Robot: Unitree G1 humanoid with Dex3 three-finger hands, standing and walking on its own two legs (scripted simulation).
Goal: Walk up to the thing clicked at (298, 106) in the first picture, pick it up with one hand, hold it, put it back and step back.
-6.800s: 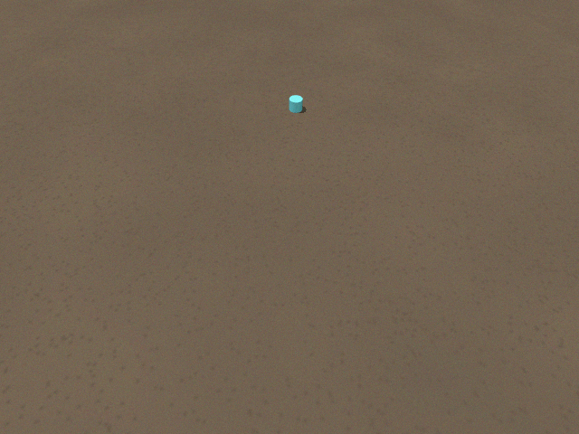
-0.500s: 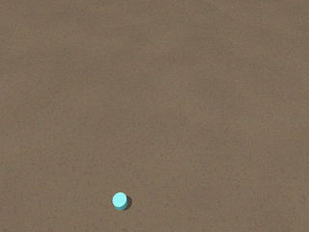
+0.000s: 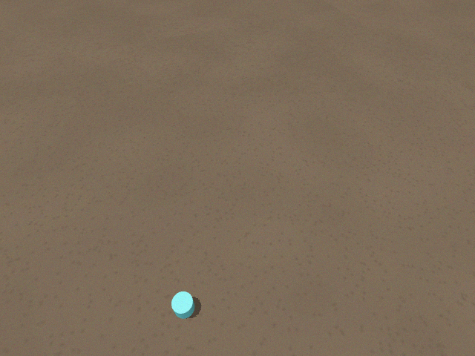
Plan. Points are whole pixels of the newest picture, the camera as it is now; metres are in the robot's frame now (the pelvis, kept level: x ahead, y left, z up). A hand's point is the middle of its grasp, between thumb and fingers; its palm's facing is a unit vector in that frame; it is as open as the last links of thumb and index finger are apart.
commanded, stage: stand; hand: left
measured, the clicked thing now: (183, 305) +0.41 +0.22 -0.75
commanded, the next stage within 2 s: none
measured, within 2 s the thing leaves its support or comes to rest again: neither
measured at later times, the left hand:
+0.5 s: hand out of the picture +0.07 +0.25 -0.16, palm faces -0.02 -0.94 -0.34, open 7.4 cm
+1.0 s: hand out of the picture +0.08 +0.25 -0.15, palm faces -0.02 -0.94 -0.34, open 7.4 cm
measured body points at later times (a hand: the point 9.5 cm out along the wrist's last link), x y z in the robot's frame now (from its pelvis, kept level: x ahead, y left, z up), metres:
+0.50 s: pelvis +0.00 +0.00 +0.00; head +0.01 -0.01 +0.45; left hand +0.07 +0.30 -0.13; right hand +0.07 -0.31 -0.14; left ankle +0.02 +0.13 -0.75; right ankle +0.00 -0.13 -0.75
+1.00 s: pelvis +0.00 -0.01 +0.00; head +0.00 -0.01 +0.45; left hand +0.08 +0.30 -0.13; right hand +0.08 -0.31 -0.13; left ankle +0.02 +0.13 -0.75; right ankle +0.00 -0.13 -0.75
